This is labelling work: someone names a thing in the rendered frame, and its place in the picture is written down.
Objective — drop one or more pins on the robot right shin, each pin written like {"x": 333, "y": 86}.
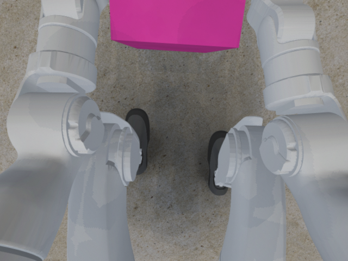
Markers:
{"x": 219, "y": 178}

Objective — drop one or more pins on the robot left upper arm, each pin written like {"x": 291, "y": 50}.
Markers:
{"x": 52, "y": 133}

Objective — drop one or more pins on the right robot forearm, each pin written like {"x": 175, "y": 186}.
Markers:
{"x": 289, "y": 54}

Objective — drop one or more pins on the carton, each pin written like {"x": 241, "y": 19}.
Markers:
{"x": 177, "y": 25}

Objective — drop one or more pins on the robot left thigh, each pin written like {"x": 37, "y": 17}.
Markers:
{"x": 97, "y": 227}

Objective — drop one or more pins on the robot right upper arm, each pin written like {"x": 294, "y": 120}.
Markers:
{"x": 310, "y": 153}

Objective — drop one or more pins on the left robot forearm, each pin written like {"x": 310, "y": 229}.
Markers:
{"x": 65, "y": 52}

